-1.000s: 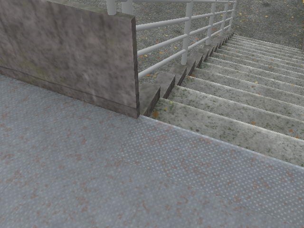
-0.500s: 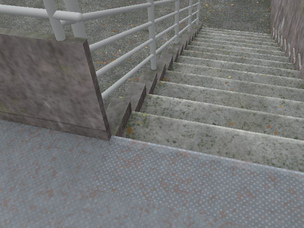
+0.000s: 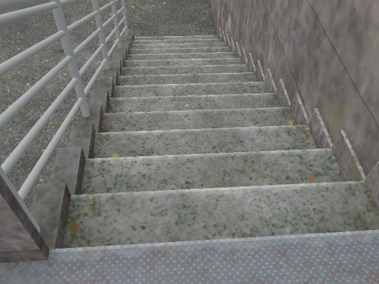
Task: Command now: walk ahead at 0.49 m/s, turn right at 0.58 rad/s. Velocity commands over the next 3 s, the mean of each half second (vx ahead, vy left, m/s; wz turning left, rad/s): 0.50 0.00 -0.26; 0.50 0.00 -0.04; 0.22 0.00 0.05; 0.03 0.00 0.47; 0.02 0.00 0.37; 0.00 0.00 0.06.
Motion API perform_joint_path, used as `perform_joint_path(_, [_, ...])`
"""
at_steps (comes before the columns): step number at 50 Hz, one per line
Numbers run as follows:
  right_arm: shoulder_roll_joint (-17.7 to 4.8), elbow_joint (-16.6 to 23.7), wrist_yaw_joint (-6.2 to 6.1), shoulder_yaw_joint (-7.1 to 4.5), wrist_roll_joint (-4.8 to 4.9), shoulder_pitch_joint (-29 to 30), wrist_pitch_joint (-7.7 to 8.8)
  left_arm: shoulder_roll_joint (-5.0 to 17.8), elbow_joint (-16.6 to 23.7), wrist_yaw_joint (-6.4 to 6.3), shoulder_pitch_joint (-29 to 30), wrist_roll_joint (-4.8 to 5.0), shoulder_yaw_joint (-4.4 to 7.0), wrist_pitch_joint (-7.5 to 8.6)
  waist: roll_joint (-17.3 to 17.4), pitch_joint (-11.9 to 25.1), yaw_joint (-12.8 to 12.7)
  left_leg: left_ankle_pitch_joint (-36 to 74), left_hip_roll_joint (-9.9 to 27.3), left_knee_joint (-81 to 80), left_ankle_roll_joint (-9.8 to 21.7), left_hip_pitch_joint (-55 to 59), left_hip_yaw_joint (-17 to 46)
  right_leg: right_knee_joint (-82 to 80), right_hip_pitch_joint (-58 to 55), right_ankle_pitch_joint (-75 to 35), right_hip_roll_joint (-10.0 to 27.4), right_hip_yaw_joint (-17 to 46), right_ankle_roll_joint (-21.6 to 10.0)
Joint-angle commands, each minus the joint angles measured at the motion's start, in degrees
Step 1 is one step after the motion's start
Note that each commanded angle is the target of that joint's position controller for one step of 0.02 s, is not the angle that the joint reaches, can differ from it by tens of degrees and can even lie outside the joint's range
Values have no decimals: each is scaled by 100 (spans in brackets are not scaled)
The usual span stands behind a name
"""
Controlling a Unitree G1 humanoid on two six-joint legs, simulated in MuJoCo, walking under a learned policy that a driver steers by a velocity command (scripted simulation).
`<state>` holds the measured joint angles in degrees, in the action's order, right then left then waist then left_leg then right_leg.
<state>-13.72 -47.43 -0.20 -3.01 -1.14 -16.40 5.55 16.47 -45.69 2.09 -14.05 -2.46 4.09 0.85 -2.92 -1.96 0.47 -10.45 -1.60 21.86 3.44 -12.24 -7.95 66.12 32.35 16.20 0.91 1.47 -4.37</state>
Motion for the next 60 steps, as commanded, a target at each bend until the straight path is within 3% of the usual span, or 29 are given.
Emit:
perform_joint_path(1, [-401,186,51,-75,-6,-274,151,23,415,110,-32,-45,-26,-66,586,19,-87,774,1760,-1330,734,295,1166,-123,709,-544,345,256,46])
perform_joint_path(2, [-535,129,32,-93,-14,-343,139,-19,524,118,220,-52,-42,-52,612,-104,-45,734,1701,-1435,704,249,1039,-369,866,-797,343,285,95])
perform_joint_path(7, [-453,-33,89,-34,16,-654,119,-187,746,206,998,-2,-174,28,711,-203,68,1396,1416,-1277,538,243,202,-2161,235,-1622,137,-252,48])
perform_joint_path(11, [-768,-323,-5,-83,-17,-1153,-16,-133,955,144,1575,12,-218,91,713,-359,251,1793,1650,-1133,597,984,255,-2983,14,-892,57,-578,-104])
perform_joint_path(13, [-833,-454,-14,-72,23,-1293,-130,-86,851,83,1282,-5,-190,125,806,-198,124,3467,1700,-383,559,1361,152,-3317,-552,-323,-222,-814,-266])
perform_joint_path(15, [-826,-510,-37,-43,87,-1323,-209,185,253,-19,-390,-106,-34,241,638,765,-580,3763,1397,1663,332,819,-192,-3851,-2772,-583,-407,-707,-521])
perform_joint_path(16, [-526,-231,-20,44,86,-1244,-189,714,79,-113,-1446,-181,110,269,-112,1652,-970,1418,1144,3522,188,-437,-272,-3916,-4329,-34,1117,1043,-836])
perform_joint_path(17, [-119,-33,57,108,197,-1595,-178,1235,26,-176,-1492,-11,216,218,-1179,2100,-687,-2217,122,5228,-54,-2432,96,-4755,-5413,-277,2442,3622,-1572])
perform_joint_path(18, [-710,21,11,-60,94,-877,-194,998,0,-212,-1354,163,207,171,-251,1527,-811,-1780,393,5468,-6,-3036,825,-4803,-5004,-606,2105,3125,-1422])
perform_joint_path(19, [-639,156,40,-50,136,-529,-141,691,-31,-223,-946,158,111,199,-218,815,-579,-1326,554,5314,38,-3111,877,-4865,-4304,-1203,1861,2285,-1255])
perform_joint_path(20, [-562,103,51,-38,127,-508,-115,391,-41,-193,-654,142,35,238,63,473,-336,-1001,709,4908,29,-2792,892,-5040,-3583,-1693,1587,1727,-1039])
perform_joint_path(23, [-305,-105,130,-35,-44,-841,-353,37,-124,-204,-441,187,-70,360,-61,215,110,-645,810,4332,-106,-1963,861,-5436,-2538,-2089,1089,886,-743])
perform_joint_path(29, [-223,282,159,-4,-64,446,-483,177,-446,-234,-970,235,-72,419,1,-304,25,672,831,2888,-270,-2534,690,-5708,-2457,-2856,882,318,-783])
perform_joint_path(33, [-167,407,196,86,-43,956,-483,338,-616,-221,-1226,197,-76,417,-142,-232,-107,1198,452,2131,-189,-1751,402,-5575,-2425,-3318,753,-54,-630])
perform_joint_path(34, [-300,362,179,46,-32,895,-479,381,-569,-213,-1128,165,-76,442,-86,-161,-81,1557,277,2292,-122,-1286,179,-5527,-2184,-3301,692,-175,-623])
perform_joint_path(36, [-572,200,129,-58,-116,480,-483,449,-653,-272,-1137,112,-66,449,-90,-116,124,1384,498,2814,138,-1574,644,-4923,-2799,-3917,1071,-110,-663])
perform_joint_path(37, [-600,183,108,-76,-166,391,-463,432,-628,-310,-1017,106,-80,433,-38,-128,173,940,407,2686,255,-1444,571,-4628,-2912,-4386,1084,-171,-657])
perform_joint_path(39, [-422,215,74,-46,-97,289,-424,499,-721,-374,-1119,120,-90,323,-102,-283,209,-1191,-63,1347,310,-662,329,-3957,-2972,-4848,972,-44,-629])
perform_joint_path(40, [-491,-48,67,-93,-80,-479,-354,557,-771,-402,-1077,99,-72,235,82,7,545,-707,-158,774,412,24,269,-2920,-3048,-4811,868,-142,-551])
perform_joint_path(41, [-955,-230,22,-209,-133,-1442,-252,350,-650,-424,-1204,132,-123,196,782,735,787,-190,973,471,762,1307,1698,-959,-2213,-3266,548,-411,-389])
perform_joint_path(42, [-1328,-219,31,-246,-52,-1605,-227,-271,-640,-324,-2011,213,-211,221,1819,1211,269,405,2448,-28,1626,2635,4460,970,-159,1581,-693,-344,-109])
perform_joint_path(43, [-1189,-251,83,-257,165,-1383,-264,330,-710,-312,-1678,126,-55,257,1222,853,381,224,2324,-439,1754,2204,4771,1233,544,1414,-586,464,-170])
perform_joint_path(44, [-918,-137,103,-189,112,-885,-260,544,-602,-285,-1106,210,30,282,749,135,256,342,2272,-481,1683,1504,3826,1237,687,890,-288,509,-171])
perform_joint_path(45, [-728,-78,141,-129,67,-555,-230,541,-580,-278,-817,244,52,275,442,-126,145,880,2024,-616,1488,847,3161,858,391,513,-108,553,-166])
perform_joint_path(47, [-487,-154,134,-44,48,-499,-150,287,-652,-253,-873,163,51,71,601,-201,-150,1113,1569,-824,1129,228,2299,121,-161,249,143,562,-7])
perform_joint_path(51, [-659,-440,16,-71,90,-1086,-54,42,-600,-166,-352,60,25,-185,531,-186,-139,2188,1339,-965,1064,489,1681,-600,168,-466,174,148,209])
perform_joint_path(55, [-669,-545,-44,-10,70,-1424,-66,-8,-719,-147,-163,73,-7,-197,499,28,-110,4216,1267,-346,837,727,1144,-848,283,-1597,208,-130,187])
perform_joint_path(57, [-633,-657,-121,24,135,-1619,-3,107,-478,-183,489,100,47,-145,731,-136,62,3212,1130,-252,656,1254,1264,-1394,1044,-2051,161,76,174])
perform_joint_path(60, [-548,-735,-188,57,74,-1520,19,83,-331,-219,950,62,3,-105,790,-460,122,2564,977,16,639,1008,1122,-2439,1027,-2804,213,30,250])
